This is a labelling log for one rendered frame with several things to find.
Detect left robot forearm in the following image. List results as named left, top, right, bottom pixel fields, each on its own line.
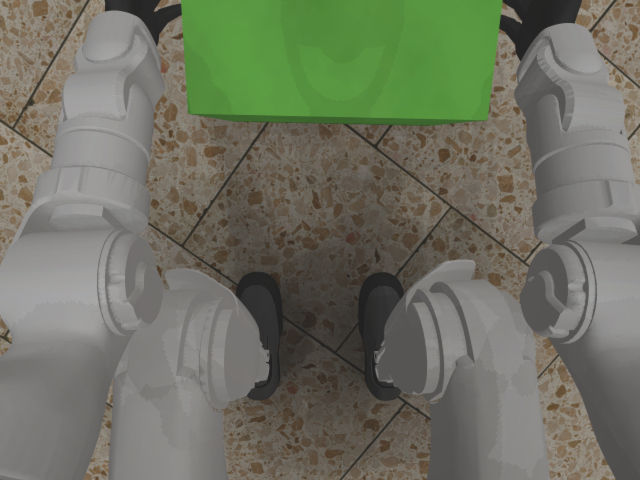
left=0, top=11, right=165, bottom=328

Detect right robot shin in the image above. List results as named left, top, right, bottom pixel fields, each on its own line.
left=374, top=260, right=536, bottom=395

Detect robot right upper arm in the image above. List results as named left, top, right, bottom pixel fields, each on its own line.
left=520, top=240, right=640, bottom=480

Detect robot left upper arm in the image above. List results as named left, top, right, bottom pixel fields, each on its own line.
left=0, top=228, right=163, bottom=480

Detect right robot forearm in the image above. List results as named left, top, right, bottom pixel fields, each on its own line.
left=514, top=23, right=640, bottom=245

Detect right robot foot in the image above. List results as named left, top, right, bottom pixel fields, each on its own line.
left=358, top=272, right=404, bottom=401

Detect left robot hand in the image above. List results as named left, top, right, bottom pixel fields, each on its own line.
left=105, top=0, right=182, bottom=46

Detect carton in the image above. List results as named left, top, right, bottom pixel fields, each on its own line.
left=181, top=0, right=503, bottom=126

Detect right robot hand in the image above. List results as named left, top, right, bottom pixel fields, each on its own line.
left=499, top=0, right=582, bottom=61

